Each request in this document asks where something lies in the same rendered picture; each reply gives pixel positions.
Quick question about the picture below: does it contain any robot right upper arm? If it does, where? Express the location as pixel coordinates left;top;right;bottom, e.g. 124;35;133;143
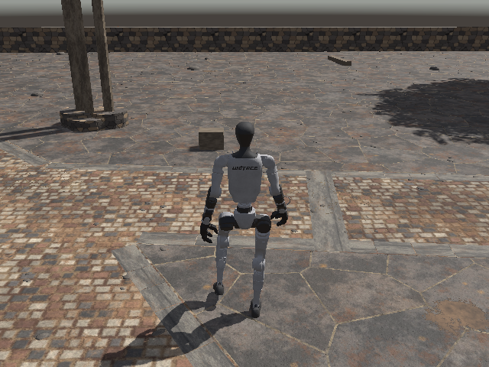
261;154;281;196

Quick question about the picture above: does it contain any right robot hand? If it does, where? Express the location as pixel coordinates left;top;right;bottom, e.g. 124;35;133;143
270;211;288;226

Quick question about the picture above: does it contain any left robot hand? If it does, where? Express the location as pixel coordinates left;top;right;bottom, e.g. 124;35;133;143
200;223;218;243

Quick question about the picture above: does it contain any left robot forearm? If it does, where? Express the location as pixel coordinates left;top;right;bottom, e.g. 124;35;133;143
201;187;217;225

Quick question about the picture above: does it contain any right robot forearm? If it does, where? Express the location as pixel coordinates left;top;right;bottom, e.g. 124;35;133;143
273;185;287;213

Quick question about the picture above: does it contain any robot left upper arm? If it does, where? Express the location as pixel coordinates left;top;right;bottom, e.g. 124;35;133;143
209;154;229;198

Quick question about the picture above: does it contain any robot right shin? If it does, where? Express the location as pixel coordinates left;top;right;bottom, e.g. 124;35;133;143
253;258;265;308

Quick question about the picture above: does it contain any robot left thigh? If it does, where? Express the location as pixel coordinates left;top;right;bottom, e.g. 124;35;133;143
218;212;235;248

